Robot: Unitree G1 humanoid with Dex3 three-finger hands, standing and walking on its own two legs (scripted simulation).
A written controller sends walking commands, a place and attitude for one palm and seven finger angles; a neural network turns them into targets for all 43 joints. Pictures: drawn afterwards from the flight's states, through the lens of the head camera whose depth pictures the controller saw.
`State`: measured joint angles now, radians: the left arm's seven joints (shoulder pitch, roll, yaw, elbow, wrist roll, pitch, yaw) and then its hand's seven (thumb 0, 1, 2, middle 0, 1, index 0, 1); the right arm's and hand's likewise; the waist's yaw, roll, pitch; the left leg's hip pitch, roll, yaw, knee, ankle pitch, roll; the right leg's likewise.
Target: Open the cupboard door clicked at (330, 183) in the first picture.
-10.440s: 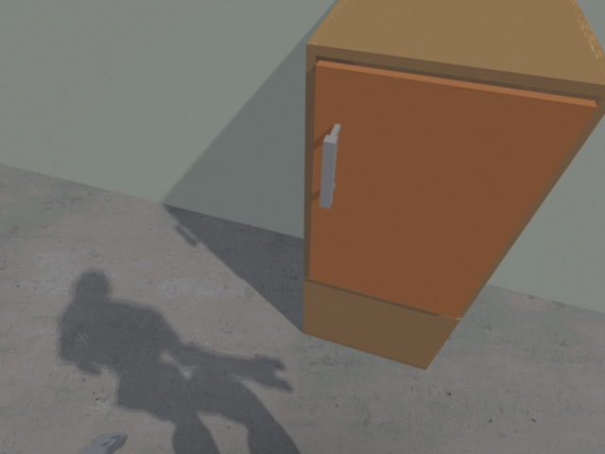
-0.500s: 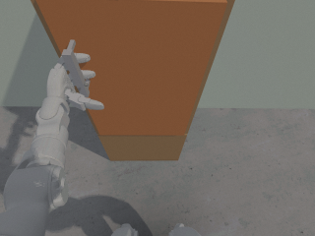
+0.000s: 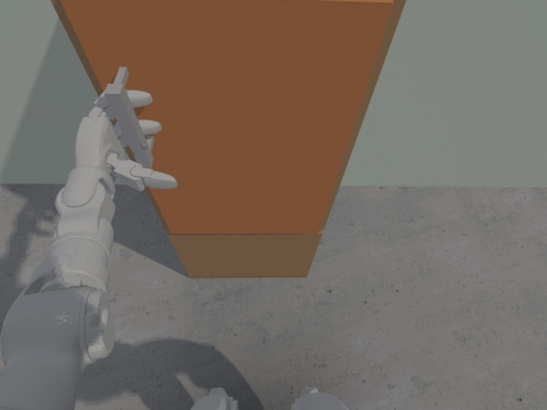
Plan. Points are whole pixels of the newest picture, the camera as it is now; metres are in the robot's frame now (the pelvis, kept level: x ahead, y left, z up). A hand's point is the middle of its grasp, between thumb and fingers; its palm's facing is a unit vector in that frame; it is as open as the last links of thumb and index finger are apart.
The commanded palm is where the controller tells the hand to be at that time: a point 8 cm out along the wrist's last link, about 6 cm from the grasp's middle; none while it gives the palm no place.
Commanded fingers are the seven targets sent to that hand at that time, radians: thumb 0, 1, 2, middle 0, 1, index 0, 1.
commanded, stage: close the thumb around the handle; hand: left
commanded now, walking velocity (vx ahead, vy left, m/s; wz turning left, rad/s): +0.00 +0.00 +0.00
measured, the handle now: (135, 121) +0.53 +0.19 +0.10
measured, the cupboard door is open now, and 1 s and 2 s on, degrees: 0 4 43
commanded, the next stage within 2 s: pull the door open along its arc in 0.60 s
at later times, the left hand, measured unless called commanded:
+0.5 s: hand (144, 147) +0.47 +0.17 +0.10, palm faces -0.02 -1.00 -0.01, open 6.0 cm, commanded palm +0.44 +0.22 +0.10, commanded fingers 0.00 0.90 0.90 -0.40 -1.35 -0.40 -1.35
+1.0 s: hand (143, 161) +0.45 +0.16 +0.10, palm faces -0.04 -1.00 +0.00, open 5.7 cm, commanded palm +0.39 +0.22 +0.10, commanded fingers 0.00 0.90 0.90 -0.40 -1.35 -0.40 -1.35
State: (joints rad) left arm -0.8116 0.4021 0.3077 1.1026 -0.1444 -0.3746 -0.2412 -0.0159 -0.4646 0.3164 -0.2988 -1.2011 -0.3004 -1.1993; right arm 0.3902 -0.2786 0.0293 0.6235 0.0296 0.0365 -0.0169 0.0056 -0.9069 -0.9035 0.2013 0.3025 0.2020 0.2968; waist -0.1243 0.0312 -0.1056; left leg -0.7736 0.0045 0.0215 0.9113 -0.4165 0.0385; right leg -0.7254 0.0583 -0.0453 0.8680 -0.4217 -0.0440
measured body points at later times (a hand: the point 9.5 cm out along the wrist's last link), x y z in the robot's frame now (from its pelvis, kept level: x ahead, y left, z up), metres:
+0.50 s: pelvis +0.00 +0.00 +0.00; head +0.08 +0.01 +0.44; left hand +0.47 +0.22 +0.10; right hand +0.04 -0.26 -0.12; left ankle +0.01 +0.09 -0.69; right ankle -0.01 -0.10 -0.69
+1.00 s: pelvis +0.01 +0.00 +0.01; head +0.07 +0.00 +0.45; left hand +0.44 +0.22 +0.10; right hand +0.05 -0.26 -0.11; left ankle +0.01 +0.09 -0.69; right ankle -0.01 -0.10 -0.69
